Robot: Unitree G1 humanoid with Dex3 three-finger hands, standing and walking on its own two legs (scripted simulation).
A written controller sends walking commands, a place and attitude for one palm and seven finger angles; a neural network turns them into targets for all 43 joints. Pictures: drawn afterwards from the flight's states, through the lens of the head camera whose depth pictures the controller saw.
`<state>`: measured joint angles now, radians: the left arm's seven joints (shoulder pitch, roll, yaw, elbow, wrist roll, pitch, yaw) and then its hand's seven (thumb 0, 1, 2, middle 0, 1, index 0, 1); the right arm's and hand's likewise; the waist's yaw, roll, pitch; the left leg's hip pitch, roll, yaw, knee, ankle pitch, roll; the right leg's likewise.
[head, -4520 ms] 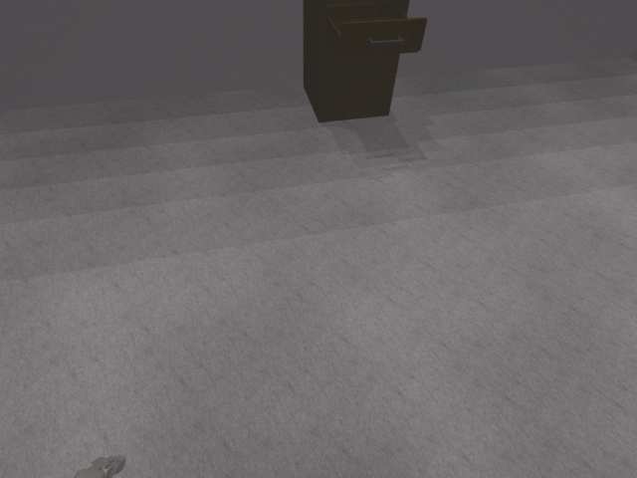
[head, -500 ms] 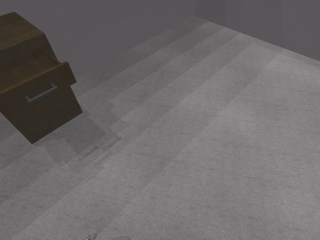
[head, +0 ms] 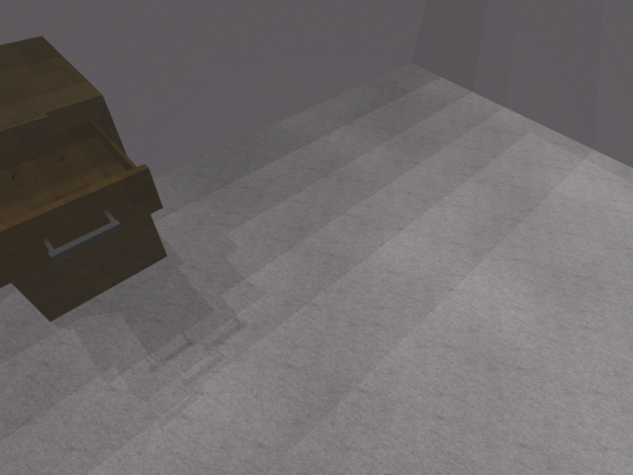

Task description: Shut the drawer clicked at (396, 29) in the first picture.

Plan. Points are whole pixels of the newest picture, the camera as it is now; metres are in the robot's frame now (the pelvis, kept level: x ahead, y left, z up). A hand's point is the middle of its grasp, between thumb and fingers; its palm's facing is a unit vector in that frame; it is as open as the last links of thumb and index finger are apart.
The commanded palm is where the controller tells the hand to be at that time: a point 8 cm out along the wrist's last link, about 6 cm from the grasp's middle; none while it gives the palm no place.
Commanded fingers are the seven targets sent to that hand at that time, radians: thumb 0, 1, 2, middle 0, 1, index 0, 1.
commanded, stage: walk to a spot facing it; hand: left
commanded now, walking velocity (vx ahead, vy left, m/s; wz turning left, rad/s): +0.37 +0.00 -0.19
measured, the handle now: (83, 234) +0.58 +0.57 -0.20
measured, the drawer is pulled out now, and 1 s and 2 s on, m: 0.26 0.26 0.26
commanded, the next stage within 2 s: turn to face it in 0.56 s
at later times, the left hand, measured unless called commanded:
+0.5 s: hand (256, 378) +0.28 +0.12 -0.15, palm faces +0.01 -0.97 -0.24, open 7.2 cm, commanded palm none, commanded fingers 0.00 0.90 0.90 -0.20 -0.30 -0.20 -0.30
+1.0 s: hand (228, 319) +0.39 +0.19 -0.18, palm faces +0.22 -0.95 -0.20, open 7.4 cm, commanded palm none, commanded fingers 0.00 0.90 0.90 -0.20 -0.30 -0.20 -0.30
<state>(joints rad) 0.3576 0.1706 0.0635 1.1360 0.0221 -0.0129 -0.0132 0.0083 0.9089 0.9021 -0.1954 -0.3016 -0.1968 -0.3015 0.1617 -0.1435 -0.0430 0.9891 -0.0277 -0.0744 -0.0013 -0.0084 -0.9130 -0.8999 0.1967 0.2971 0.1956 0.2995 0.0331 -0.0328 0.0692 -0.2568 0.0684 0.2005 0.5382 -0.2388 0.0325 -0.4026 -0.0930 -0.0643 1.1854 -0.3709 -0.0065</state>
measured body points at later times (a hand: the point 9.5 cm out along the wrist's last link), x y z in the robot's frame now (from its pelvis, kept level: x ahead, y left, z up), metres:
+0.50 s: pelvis +0.21 -0.07 +0.01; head +0.22 -0.08 +0.46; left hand +0.28 +0.17 -0.13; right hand +0.19 -0.29 -0.16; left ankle +0.20 +0.08 -0.65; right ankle +0.21 -0.15 -0.73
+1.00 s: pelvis +0.36 -0.01 +0.00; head +0.40 +0.02 +0.45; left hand +0.38 +0.25 -0.16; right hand +0.49 -0.23 -0.14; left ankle +0.43 +0.07 -0.73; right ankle +0.39 -0.17 -0.66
